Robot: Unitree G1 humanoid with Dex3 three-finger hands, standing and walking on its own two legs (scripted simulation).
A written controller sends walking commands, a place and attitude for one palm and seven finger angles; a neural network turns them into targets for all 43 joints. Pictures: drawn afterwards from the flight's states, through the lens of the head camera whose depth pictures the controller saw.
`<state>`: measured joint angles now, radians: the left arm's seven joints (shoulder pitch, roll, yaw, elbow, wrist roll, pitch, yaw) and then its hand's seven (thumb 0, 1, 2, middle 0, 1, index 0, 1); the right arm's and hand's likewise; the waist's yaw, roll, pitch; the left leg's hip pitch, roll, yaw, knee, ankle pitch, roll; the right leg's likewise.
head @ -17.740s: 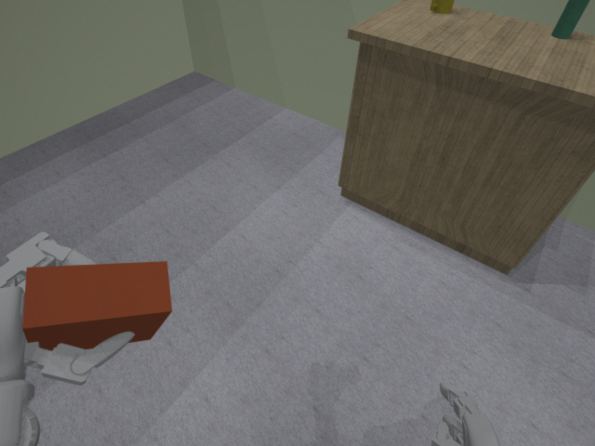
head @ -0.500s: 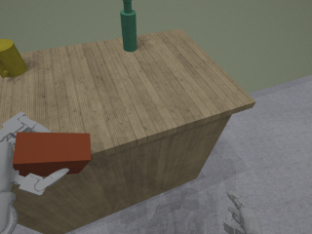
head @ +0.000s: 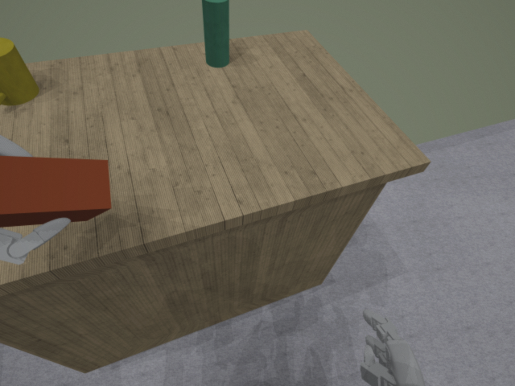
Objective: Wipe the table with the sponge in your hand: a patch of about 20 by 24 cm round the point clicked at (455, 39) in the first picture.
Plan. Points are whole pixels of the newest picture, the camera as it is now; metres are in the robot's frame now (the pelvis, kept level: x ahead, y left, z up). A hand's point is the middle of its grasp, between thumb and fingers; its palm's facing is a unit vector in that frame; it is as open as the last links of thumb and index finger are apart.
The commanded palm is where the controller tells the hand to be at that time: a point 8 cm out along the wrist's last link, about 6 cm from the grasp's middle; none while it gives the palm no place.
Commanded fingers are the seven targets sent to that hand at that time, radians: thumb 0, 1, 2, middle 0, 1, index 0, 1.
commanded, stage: come to a stop and stand still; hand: left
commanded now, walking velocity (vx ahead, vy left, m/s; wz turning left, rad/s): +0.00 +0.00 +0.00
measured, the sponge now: (57, 194) +0.27 +0.26 +0.18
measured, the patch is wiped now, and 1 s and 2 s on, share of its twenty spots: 0.00 0.00 0.00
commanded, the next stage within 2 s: look again from close up in 0.92 s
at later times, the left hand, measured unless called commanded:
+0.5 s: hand (32, 253) +0.20 +0.26 +0.18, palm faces +0.43 -0.82 -0.37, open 9.8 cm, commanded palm +0.15 +0.29 +0.18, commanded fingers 0.00 0.10 1.30 -1.20 -1.60 -1.20 -1.60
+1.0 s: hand (51, 265) +0.20 +0.25 +0.15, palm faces +0.40 -0.84 -0.37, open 9.8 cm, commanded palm +0.15 +0.28 +0.18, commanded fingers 0.00 0.10 1.30 -1.20 -1.60 -1.20 -1.60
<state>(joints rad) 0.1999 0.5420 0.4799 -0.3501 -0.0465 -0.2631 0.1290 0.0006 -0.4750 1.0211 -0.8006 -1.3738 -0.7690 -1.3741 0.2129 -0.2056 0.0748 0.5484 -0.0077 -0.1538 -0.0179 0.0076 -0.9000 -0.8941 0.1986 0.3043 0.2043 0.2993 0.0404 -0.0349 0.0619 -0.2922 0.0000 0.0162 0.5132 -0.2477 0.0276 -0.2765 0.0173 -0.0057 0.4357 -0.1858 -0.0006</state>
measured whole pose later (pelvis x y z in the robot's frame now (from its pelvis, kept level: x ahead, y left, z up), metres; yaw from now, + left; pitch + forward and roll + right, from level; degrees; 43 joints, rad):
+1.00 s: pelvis -0.01 +0.00 +0.00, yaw +0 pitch -2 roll -1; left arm 0.46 0.33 0.34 -0.43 -0.05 -0.15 0.15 0.00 -0.48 1.02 -0.80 -1.38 -0.77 -1.38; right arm 0.21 -0.23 0.02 0.59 0.00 -0.10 -0.05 0.01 -0.90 -0.89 0.20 0.30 0.20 0.30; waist 0.00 0.02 0.05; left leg -0.22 0.00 0.03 0.46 -0.21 0.03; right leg -0.20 0.02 0.01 0.37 -0.14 0.01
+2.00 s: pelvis +0.00 +0.01 +0.00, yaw -1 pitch -1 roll -1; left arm 0.45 0.37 0.31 -0.37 -0.01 -0.21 0.08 0.00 -0.48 1.02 -0.81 -1.38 -0.77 -1.38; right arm 0.25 -0.19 0.03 0.57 0.01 -0.14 -0.03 0.01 -0.90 -0.89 0.20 0.30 0.20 0.30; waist 0.02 -0.02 0.04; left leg -0.21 -0.01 0.04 0.46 -0.23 0.04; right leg -0.22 0.00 0.02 0.41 -0.18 0.02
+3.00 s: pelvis +0.00 +0.01 +0.00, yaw +2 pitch -2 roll +0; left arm 0.09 0.48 0.39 -0.30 -0.02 0.00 0.05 0.00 -0.48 1.02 -0.81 -1.38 -0.77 -1.38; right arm 0.21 -0.21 0.06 0.63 -0.03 -0.14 -0.01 0.01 -0.90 -0.89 0.20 0.30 0.20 0.30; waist 0.07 -0.02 0.06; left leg -0.19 -0.04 0.01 0.45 -0.21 0.03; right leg -0.20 -0.02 -0.01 0.45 -0.21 -0.01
